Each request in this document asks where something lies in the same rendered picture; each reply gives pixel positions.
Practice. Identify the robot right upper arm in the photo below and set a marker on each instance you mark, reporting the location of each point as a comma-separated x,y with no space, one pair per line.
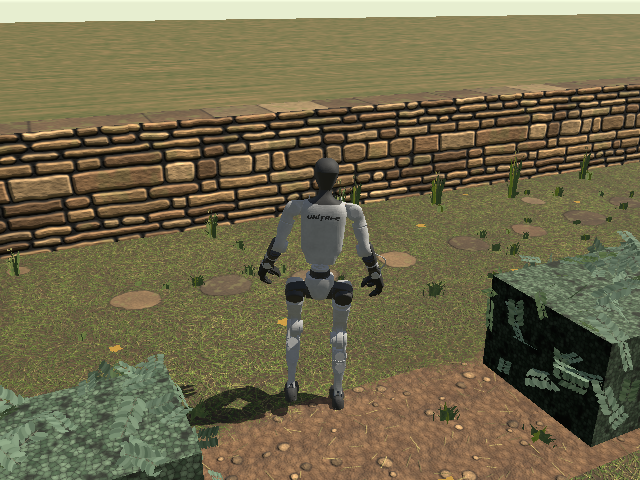
355,213

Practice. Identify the left robot forearm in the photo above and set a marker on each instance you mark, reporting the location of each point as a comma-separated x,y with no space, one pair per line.
270,256

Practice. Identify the right robot forearm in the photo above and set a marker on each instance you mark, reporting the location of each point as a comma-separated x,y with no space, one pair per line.
372,264

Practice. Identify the robot left upper arm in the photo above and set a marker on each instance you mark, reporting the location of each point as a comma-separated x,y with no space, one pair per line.
292,208

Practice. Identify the right robot foot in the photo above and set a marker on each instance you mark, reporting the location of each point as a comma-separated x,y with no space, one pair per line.
337,401

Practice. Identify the robot left hand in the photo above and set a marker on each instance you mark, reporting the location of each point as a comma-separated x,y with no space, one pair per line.
262,273

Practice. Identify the robot right hand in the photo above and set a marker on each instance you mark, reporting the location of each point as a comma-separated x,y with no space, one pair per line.
371,282

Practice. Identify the humanoid robot torso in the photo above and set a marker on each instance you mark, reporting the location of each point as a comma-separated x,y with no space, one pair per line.
322,234

